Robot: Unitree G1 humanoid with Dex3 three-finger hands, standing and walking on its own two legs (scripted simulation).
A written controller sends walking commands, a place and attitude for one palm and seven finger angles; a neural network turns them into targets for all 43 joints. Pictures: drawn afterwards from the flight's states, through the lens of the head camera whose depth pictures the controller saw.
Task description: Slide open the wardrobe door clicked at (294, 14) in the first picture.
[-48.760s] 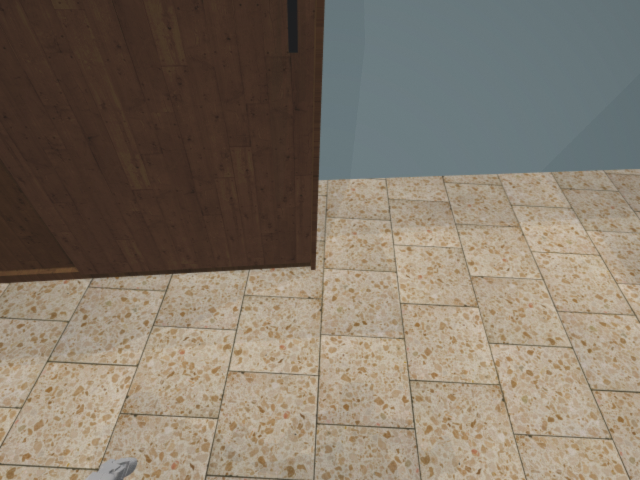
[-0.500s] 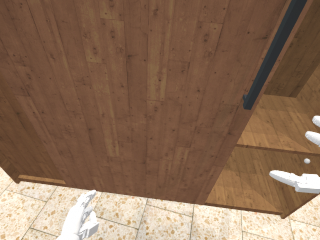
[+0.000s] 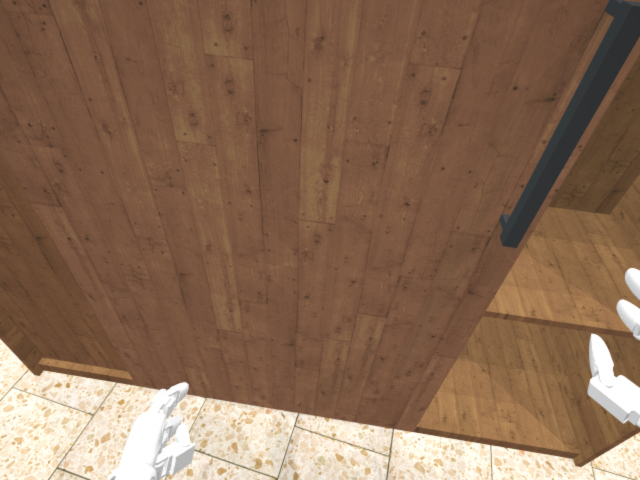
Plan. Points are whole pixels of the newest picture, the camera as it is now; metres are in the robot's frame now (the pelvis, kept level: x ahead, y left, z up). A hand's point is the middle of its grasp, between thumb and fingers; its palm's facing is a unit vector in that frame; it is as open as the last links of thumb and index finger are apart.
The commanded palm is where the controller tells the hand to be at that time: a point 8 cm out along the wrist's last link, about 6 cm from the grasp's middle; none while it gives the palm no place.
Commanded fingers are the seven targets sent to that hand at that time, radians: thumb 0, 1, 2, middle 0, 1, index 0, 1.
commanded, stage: draw the hand back to the body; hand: right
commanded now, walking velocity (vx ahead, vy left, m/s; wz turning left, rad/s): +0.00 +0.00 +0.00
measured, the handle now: (553, 142) +0.43 -0.28 +0.26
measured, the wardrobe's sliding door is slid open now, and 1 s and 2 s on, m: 0.50 0.50 0.50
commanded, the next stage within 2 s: step back with the hand held close in 0.34 s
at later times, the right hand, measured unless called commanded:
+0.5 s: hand (601, 381) +0.18 -0.25 +0.16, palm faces +0.46 +0.81 -0.37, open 7.4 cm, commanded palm +0.13 -0.29 +0.17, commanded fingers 0.00 -0.90 -0.90 0.20 0.30 0.20 0.30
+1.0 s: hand out of the picture +0.13 -0.30 +0.16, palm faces +0.43 +0.78 -0.46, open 7.4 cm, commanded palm +0.06 -0.33 +0.17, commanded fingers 0.00 -0.90 -0.90 0.20 0.30 0.20 0.30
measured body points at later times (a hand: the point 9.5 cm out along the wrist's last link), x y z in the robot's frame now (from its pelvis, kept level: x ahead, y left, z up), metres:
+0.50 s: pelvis -0.01 +0.01 +0.00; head -0.03 +0.04 +0.45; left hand +0.19 +0.23 -0.09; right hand +0.15 -0.29 +0.18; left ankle -0.06 +0.11 -0.74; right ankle +0.01 -0.11 -0.74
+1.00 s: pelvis -0.07 -0.03 -0.01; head -0.06 -0.04 +0.44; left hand +0.12 +0.21 -0.08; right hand +0.10 -0.34 +0.18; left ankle -0.06 +0.11 -0.74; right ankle +0.01 -0.11 -0.74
